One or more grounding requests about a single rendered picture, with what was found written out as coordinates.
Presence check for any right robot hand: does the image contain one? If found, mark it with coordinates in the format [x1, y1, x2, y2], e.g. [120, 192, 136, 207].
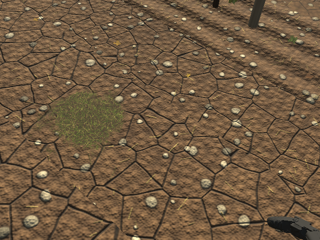
[267, 216, 320, 240]

